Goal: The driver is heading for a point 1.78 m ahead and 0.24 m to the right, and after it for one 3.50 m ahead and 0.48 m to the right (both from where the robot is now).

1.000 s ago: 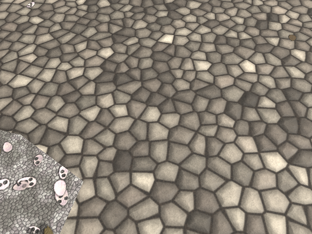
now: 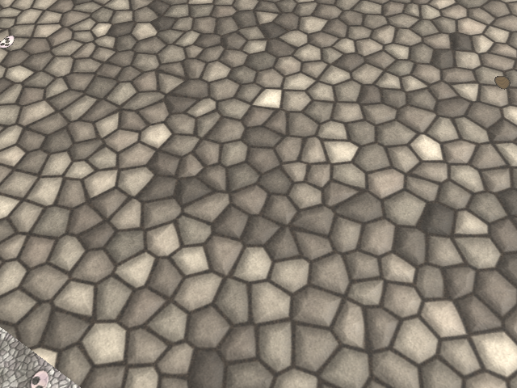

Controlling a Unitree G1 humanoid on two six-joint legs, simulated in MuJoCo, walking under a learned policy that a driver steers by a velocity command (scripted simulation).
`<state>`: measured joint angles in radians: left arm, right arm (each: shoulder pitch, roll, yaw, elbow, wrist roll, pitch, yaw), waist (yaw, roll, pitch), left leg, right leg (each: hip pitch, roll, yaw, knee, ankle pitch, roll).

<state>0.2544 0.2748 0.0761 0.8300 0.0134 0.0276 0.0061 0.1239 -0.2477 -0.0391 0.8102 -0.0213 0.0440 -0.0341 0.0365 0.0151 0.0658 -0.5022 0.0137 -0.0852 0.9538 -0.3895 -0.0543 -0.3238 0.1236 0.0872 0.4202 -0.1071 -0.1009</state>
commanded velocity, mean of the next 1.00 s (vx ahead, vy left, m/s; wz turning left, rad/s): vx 0.01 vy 0.00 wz -0.27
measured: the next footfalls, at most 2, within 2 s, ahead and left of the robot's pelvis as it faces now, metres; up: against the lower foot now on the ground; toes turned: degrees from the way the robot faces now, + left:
left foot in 0.22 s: +0.06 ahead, +0.14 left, +0.00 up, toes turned -14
right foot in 0.68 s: -0.02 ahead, -0.07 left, +0.00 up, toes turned -21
